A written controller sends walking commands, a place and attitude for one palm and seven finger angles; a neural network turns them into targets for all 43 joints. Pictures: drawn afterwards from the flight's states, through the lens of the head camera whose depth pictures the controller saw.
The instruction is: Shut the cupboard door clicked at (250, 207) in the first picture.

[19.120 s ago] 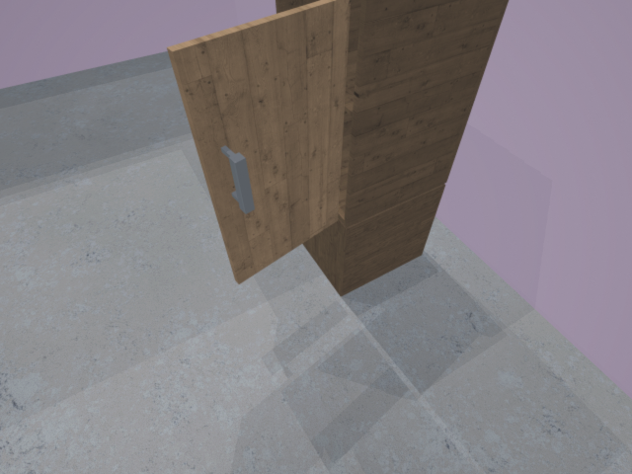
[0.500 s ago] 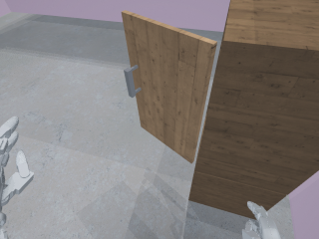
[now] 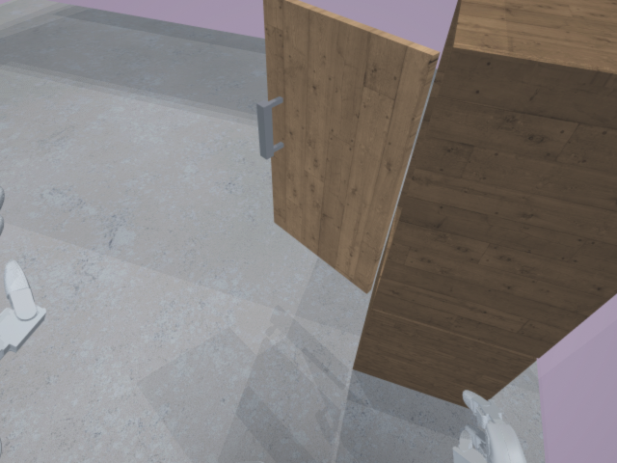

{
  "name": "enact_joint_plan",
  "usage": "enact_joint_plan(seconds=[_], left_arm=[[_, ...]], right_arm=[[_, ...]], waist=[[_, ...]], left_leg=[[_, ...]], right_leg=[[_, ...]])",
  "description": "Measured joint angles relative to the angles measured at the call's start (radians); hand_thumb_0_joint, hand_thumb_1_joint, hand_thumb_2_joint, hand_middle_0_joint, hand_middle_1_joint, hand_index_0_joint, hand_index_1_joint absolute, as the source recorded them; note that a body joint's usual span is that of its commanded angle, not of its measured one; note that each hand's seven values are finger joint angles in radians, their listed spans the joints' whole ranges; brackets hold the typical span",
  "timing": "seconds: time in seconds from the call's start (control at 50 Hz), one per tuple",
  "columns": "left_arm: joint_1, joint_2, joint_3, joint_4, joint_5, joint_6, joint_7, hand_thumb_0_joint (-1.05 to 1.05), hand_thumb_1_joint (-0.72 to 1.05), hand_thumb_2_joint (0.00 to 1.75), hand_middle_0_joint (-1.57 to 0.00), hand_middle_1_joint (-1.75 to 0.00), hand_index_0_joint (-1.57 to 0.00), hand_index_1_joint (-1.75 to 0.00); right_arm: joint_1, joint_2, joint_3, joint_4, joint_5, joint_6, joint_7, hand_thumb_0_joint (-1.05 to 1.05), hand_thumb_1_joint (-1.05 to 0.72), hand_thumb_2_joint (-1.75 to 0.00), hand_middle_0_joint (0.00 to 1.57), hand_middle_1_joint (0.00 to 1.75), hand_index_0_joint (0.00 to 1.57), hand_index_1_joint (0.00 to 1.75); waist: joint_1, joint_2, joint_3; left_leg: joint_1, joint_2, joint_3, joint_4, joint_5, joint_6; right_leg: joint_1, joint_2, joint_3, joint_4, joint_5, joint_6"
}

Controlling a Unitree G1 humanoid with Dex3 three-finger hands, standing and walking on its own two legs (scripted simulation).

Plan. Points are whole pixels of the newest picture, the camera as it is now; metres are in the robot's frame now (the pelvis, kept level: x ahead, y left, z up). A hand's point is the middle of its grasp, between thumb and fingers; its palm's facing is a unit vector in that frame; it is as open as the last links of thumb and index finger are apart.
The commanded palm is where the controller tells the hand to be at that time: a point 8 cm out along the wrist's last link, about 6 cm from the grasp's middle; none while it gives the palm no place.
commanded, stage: step back with the hand held close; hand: left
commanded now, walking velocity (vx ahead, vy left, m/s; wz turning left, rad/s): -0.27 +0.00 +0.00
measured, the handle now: (272, 127) +0.75 +0.13 +0.02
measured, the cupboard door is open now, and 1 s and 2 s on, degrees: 65 65 65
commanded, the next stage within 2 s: stop stepping back and stand still in 1.06 s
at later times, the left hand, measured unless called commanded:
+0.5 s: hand out of the picture +0.13 +0.26 +0.18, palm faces +0.51 -0.74 -0.44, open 7.4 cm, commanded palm +0.07 +0.29 +0.20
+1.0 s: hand out of the picture +0.06 +0.24 +0.20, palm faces +0.46 -0.81 -0.36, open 7.4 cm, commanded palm +0.00 +0.28 +0.20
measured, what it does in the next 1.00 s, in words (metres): walks backwards: right foot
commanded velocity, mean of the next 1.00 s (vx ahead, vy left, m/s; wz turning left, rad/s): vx -0.40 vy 0.00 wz -0.07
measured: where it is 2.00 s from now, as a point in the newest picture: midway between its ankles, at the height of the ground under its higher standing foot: outside the picture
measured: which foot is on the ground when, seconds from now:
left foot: down 0.00-0.88, up 0.90-1.00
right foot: down 0.00-0.62, up 0.64-0.86, down 0.88-1.00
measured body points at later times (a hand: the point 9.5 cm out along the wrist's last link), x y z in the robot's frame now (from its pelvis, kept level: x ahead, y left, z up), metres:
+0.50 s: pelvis -0.06 -0.01 +0.00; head -0.04 +0.00 +0.45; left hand +0.10 +0.30 +0.20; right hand +0.11 -0.25 -0.08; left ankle +0.05 +0.09 -0.71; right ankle +0.04 -0.14 -0.72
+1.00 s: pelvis -0.15 -0.02 +0.02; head -0.14 +0.00 +0.47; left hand +0.03 +0.28 +0.22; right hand +0.02 -0.23 -0.07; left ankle -0.08 +0.09 -0.67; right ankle -0.23 -0.14 -0.72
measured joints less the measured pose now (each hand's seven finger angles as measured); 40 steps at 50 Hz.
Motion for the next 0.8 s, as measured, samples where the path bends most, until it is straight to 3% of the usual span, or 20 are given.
enact_joint_plan(seconds=[0.1,0.2,0.3,0.4,0.5,0.56,0.62,0.7,0.74,0.8], left_arm=[[0.003,0.017,0.008,-0.061,-0.007,-0.031,0.013,0.01,0.88,0.90,-0.21,-0.30,-0.21,-0.31],[0.031,0.069,0.033,-0.084,-0.016,-0.061,0.027,0.01,0.88,0.90,-0.21,-0.30,-0.21,-0.31],[0.040,0.112,0.069,-0.039,-0.001,-0.068,0.021,0.01,0.88,0.90,-0.21,-0.30,-0.21,-0.31],[0.058,0.083,0.092,-0.025,-0.003,-0.067,0.013,0.01,0.88,0.90,-0.21,-0.30,-0.21,-0.31],[0.035,0.013,0.020,-0.060,-0.005,-0.050,0.016,0.01,0.88,0.90,-0.21,-0.30,-0.21,-0.31],[0.015,0.012,-0.015,-0.095,-0.009,-0.047,0.027,0.01,0.88,0.90,-0.21,-0.30,-0.21,-0.31],[0.020,0.051,-0.003,-0.124,-0.015,-0.057,0.031,0.01,0.88,0.90,-0.21,-0.30,-0.21,-0.31],[0.006,0.112,0.044,-0.123,-0.028,-0.050,0.023,0.01,0.88,0.90,-0.21,-0.30,-0.22,-0.31],[0.005,0.140,0.071,-0.122,-0.044,-0.057,0.028,0.01,0.88,0.90,-0.21,-0.30,-0.22,-0.31],[0.050,0.124,0.094,-0.106,-0.070,-0.054,0.039,0.01,0.88,0.90,-0.21,-0.30,-0.21,-0.31]], right_arm=[[0.004,-0.001,-0.005,0.025,-0.009,-0.015,0.012,0.01,-0.90,-0.90,0.21,0.30,0.20,0.30],[0.003,-0.013,-0.014,0.027,-0.006,-0.013,0.014,0.01,-0.90,-0.90,0.21,0.30,0.20,0.30],[0.034,-0.016,-0.030,0.020,0.001,-0.027,0.001,0.01,-0.90,-0.90,0.21,0.30,0.20,0.30],[0.020,-0.005,-0.030,0.040,0.001,-0.039,0.003,0.01,-0.90,-0.90,0.21,0.30,0.20,0.30],[-0.005,0.001,-0.029,0.062,-0.009,-0.047,0.012,0.01,-0.91,-0.90,0.21,0.30,0.20,0.30],[-0.032,0.003,-0.028,0.071,-0.012,-0.036,0.019,0.01,-0.91,-0.90,0.21,0.30,0.20,0.30],[-0.050,0.009,-0.025,0.055,-0.012,-0.025,0.016,0.01,-0.91,-0.90,0.21,0.30,0.20,0.30],[-0.049,0.031,-0.044,0.044,-0.019,-0.051,0.001,0.01,-0.91,-0.90,0.21,0.30,0.20,0.30],[-0.041,0.053,-0.048,0.067,-0.009,-0.061,0.012,0.01,-0.91,-0.90,0.20,0.30,0.20,0.30],[-0.035,0.072,-0.038,0.082,0.002,-0.063,0.029,0.01,-0.91,-0.90,0.21,0.30,0.20,0.30]], waist=[[-0.014,-0.020,-0.004],[-0.040,-0.024,-0.005],[-0.071,0.005,-0.011],[-0.042,0.008,0.003],[-0.015,-0.017,-0.002],[-0.021,-0.035,0.003],[-0.034,-0.043,0.005],[-0.059,0.039,0.016],[-0.045,0.041,-0.001],[-0.015,0.039,-0.056]], left_leg=[[-0.039,-0.006,-0.013,0.013,-0.053,-0.016],[-0.059,-0.006,-0.014,-0.028,0.029,-0.013],[-0.096,0.014,-0.024,-0.005,0.096,-0.002],[-0.115,0.034,-0.015,0.034,0.069,-0.010],[-0.136,0.011,-0.011,0.045,-0.090,-0.026],[-0.145,-0.008,-0.014,0.016,-0.114,-0.041],[-0.153,-0.006,-0.008,-0.023,-0.038,-0.026],[-0.158,0.076,-0.026,-0.105,0.241,0.004],[-0.154,0.095,-0.021,-0.140,0.287,-0.007],[-0.156,0.116,0.010,-0.190,0.304,-0.016]], right_leg=[[-0.027,-0.001,-0.006,-0.018,0.028,-0.012],[-0.045,0.003,-0.002,-0.057,0.067,-0.010],[-0.028,0.043,0.037,0.020,-0.010,0.007],[-0.038,0.063,0.054,0.050,-0.026,0.000],[-0.053,0.040,0.059,0.025,0.002,-0.005],[-0.056,0.019,0.055,-0.014,0.038,-0.001],[-0.077,0.016,0.050,-0.008,-0.002,-0.004],[-0.116,0.110,0.033,0.359,-0.221,-0.004],[-0.062,0.119,0.020,0.408,-0.271,-0.007],[0.072,0.098,-0.022,0.279,-0.321,-0.019]])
